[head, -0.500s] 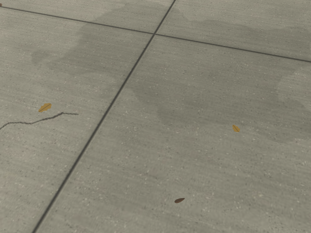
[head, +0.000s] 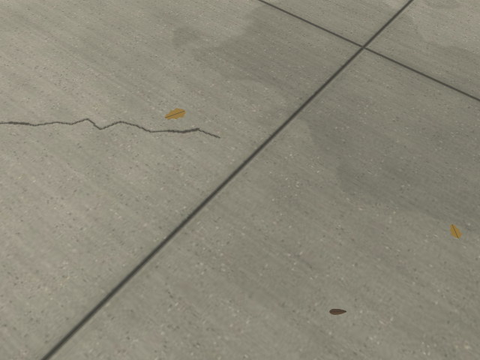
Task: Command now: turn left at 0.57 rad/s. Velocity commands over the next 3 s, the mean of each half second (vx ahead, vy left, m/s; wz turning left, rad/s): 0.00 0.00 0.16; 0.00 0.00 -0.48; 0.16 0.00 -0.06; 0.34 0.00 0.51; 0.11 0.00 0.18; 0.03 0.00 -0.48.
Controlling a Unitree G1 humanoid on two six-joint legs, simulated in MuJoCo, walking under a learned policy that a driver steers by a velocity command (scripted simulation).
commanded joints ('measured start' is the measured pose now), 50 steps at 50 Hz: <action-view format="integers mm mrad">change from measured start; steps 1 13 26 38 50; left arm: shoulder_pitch -36 -34 14 -11 35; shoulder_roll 78 79 132 85 182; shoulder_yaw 17 -12 7 -4 15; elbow -70 -76 -86 -147 -179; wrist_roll -2 48 -29 -24 -8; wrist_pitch -25 -63 -4 23 -15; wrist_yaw -8 -43 -16 -63 -37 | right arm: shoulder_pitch -13 12 49 -37 -68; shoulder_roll -179 -156 -133 -171 -146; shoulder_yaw -55 -49 -59 -63 -57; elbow -72 -57 25 18 11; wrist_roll -2 -21 -8 -6 -17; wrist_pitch -3 -6 -33 -17 -20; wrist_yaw -2 -2 -4 -15 -16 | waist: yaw -14 -32 -6 -25 11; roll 159 -154 -75 190 -93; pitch -95 -84 -154 -73 -83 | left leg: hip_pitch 117 -79 249 232 -299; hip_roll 240 13 136 356 122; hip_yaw -315 -95 21 52 52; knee -117 459 -61 -88 711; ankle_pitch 64 -414 78 451 -246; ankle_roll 158 -125 -70 134 -138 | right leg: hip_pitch -20 225 189 11 311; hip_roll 10 -346 -101 -49 -229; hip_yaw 10 369 265 -111 241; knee -89 -612 -402 -50 -558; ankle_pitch -11 377 382 -72 426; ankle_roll -3 -367 -193 -15 -325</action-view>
